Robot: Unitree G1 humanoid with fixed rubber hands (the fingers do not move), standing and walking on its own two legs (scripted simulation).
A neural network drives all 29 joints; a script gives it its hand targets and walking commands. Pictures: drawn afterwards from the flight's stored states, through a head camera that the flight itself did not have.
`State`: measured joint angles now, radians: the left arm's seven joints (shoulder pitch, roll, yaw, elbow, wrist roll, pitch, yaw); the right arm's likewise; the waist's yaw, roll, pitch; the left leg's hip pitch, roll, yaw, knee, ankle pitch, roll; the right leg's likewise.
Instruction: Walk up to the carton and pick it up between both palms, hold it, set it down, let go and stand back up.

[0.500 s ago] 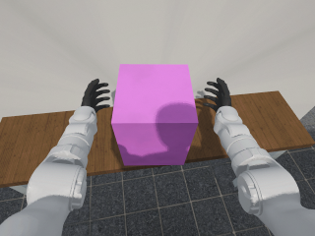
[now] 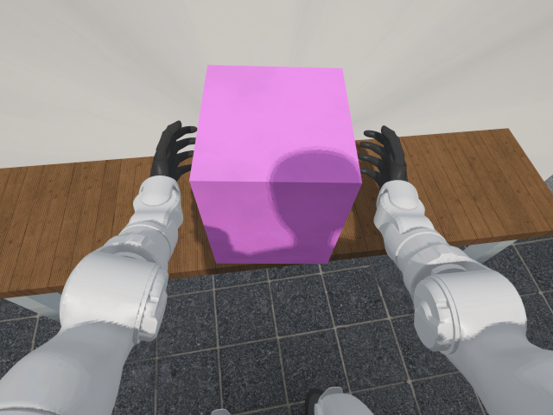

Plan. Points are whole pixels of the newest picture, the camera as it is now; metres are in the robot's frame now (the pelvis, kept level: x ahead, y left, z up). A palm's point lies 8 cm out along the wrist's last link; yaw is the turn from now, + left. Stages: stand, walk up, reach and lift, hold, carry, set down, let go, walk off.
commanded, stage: reach and lift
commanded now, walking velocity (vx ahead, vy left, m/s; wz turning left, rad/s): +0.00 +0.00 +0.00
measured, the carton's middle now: (273, 174) +0.48 -0.03 +0.02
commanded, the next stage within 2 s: none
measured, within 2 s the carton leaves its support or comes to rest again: neither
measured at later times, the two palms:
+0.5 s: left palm (182, 177) +0.46 +0.11 +0.04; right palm (375, 184) +0.42 -0.17 +0.05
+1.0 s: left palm (183, 184) +0.45 +0.11 +0.04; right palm (376, 192) +0.40 -0.17 +0.04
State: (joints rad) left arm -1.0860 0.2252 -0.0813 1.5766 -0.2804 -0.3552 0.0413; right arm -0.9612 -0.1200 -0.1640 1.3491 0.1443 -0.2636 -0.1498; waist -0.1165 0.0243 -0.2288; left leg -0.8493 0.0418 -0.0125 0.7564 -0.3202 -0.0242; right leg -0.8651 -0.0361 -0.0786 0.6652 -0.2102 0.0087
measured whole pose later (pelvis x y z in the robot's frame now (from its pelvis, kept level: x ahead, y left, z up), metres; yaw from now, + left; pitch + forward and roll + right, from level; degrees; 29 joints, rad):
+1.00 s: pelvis +0.04 +0.00 +0.03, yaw +0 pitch +14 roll -2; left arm -0.85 0.06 0.47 1.40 0.29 -0.47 0.06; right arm -0.71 0.14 -0.70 1.08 -0.49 -0.44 -0.12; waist -0.11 0.04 -0.07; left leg -0.47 0.04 0.00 0.48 -0.26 -0.02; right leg -0.47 -0.02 -0.08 0.37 -0.14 0.02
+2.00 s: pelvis +0.04 +0.00 +0.04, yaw +0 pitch +16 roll -2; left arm -0.83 0.04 0.37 1.35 0.26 -0.45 0.09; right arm -0.69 0.09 -0.64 1.15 -0.42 -0.50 -0.14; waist -0.09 0.00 -0.10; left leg -0.47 0.05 0.00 0.40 -0.22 -0.02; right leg -0.46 -0.02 -0.08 0.25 -0.07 0.02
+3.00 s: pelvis +0.03 +0.01 +0.04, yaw +1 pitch +4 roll -2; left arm -0.79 0.05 0.21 1.04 0.10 0.00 0.12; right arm -0.75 -0.02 -0.19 0.98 0.04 -0.04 -0.19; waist -0.09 0.01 -0.11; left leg -0.22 0.03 0.00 0.39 -0.23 -0.01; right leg -0.22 -0.03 -0.08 0.26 -0.10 0.03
